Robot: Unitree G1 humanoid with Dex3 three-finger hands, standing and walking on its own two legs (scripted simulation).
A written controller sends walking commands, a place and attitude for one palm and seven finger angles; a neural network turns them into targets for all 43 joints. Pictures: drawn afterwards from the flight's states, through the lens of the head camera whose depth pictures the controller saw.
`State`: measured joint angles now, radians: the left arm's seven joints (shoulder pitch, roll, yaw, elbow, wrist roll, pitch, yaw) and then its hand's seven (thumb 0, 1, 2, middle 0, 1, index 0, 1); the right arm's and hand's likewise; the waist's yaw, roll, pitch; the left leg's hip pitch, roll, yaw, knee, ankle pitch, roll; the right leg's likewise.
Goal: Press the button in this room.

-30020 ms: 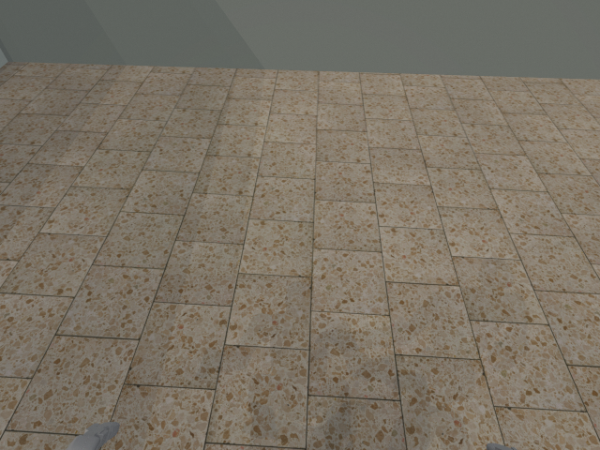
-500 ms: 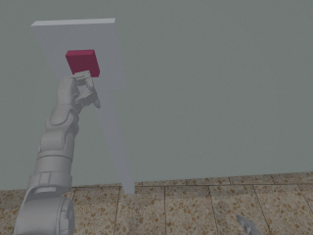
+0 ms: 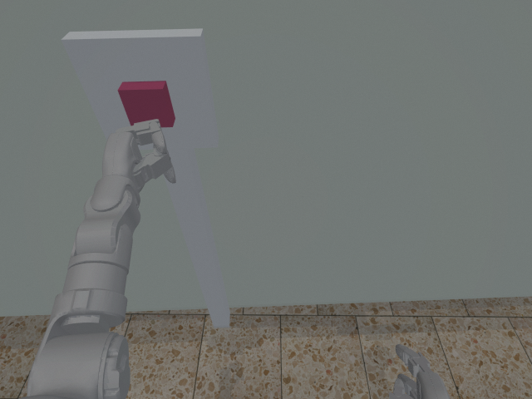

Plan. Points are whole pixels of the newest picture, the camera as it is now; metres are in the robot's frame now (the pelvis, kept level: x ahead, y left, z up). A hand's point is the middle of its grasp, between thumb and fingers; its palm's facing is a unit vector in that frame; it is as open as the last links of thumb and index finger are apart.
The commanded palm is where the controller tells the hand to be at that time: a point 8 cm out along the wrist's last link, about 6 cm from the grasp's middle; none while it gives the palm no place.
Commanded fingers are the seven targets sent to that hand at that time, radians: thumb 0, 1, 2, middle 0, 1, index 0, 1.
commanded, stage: press the button with the knuckle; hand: left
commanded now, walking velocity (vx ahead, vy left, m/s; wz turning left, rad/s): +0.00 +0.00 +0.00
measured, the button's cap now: (148, 104) +0.49 +0.21 +0.22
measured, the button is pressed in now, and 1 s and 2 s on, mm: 0 12 0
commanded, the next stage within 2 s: hold the button down briefly in 1.14 s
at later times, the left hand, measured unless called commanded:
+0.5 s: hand (171, 144) +0.44 +0.17 +0.18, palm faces +0.11 -0.99 +0.00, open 3.1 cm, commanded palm +0.41 +0.23 +0.18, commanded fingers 0.00 0.90 0.90 -1.30 -1.50 -1.30 -1.50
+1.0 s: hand (169, 139) +0.45 +0.18 +0.18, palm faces +0.10 -0.99 -0.01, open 3.4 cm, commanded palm +0.44 +0.23 +0.18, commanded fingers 0.00 0.90 0.90 -1.30 -1.50 -1.30 -1.50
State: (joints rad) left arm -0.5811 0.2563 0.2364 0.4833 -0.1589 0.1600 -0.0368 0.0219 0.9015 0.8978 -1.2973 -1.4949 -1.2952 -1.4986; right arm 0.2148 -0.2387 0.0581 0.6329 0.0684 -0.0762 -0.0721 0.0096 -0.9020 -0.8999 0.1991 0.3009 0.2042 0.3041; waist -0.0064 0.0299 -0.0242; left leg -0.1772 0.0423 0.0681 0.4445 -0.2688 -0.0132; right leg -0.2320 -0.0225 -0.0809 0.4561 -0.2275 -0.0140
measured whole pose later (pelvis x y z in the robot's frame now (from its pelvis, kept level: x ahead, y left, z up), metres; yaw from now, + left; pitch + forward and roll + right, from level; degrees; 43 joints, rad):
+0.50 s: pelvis +0.00 +0.00 +0.00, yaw +0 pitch +2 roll +0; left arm -0.72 0.31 0.27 0.68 -0.14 0.09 -0.06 0.02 0.88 0.89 -1.30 -1.49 -1.31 -1.50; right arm 0.27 -0.25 0.05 0.67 0.06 -0.08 -0.07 0.01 -0.90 -0.90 0.20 0.30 0.20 0.30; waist -0.04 0.02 -0.02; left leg -0.22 0.04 0.07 0.45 -0.27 -0.01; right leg -0.27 -0.02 -0.07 0.46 -0.22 -0.01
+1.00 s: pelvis -0.02 +0.00 +0.00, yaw +0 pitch +4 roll +0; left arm -0.92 0.38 0.30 1.02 -0.10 -0.07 -0.10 0.05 0.84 0.89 -1.30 -1.50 -1.44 -1.50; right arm 0.32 -0.27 0.05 0.70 0.06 -0.11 -0.07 0.01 -0.90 -0.90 0.20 0.30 0.20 0.30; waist -0.07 0.02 -0.01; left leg -0.31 0.04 0.06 0.50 -0.26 -0.01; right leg -0.35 -0.02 -0.08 0.48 -0.20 -0.01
